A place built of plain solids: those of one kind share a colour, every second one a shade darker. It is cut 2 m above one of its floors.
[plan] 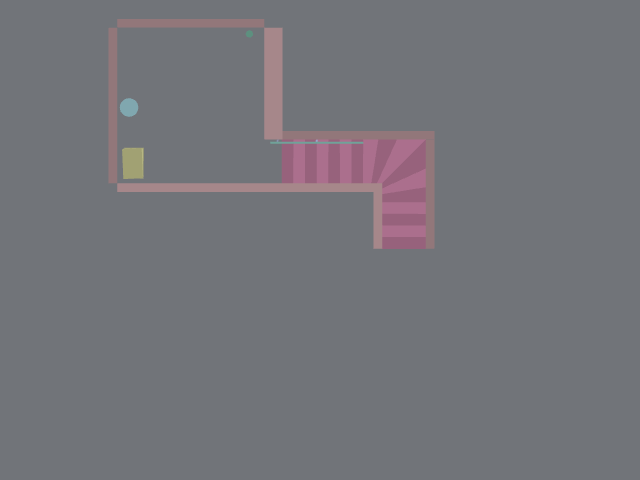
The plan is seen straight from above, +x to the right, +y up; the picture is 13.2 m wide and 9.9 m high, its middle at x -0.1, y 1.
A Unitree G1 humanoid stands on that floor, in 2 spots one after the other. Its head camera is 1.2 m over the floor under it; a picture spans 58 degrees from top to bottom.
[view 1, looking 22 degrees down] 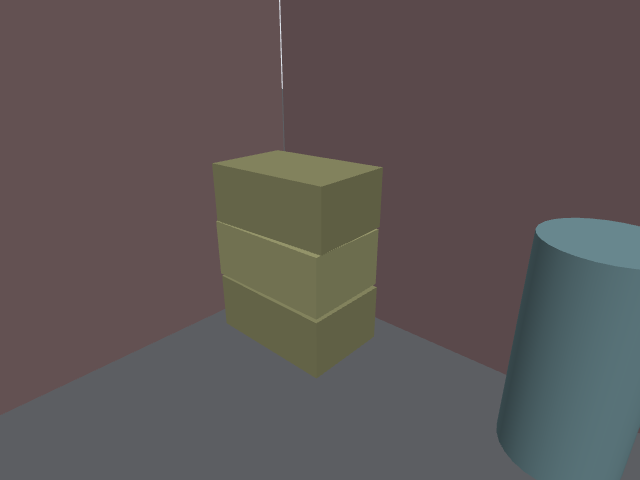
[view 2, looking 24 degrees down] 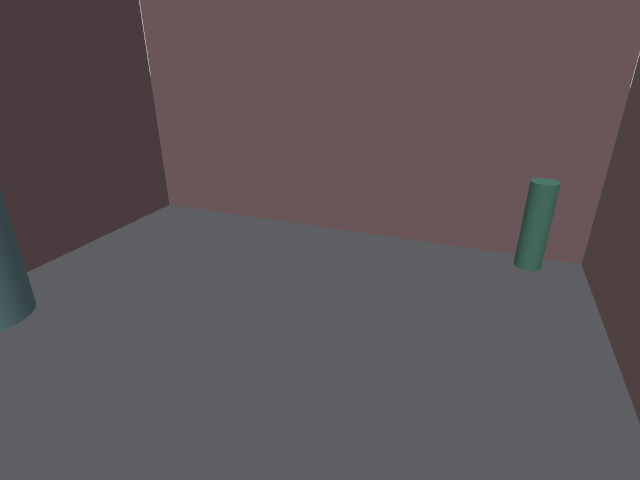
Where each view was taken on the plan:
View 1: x -2.67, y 3.88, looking -138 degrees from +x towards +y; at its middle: carton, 1.60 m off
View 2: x -1.89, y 2.64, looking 111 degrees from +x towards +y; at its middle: ground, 2.95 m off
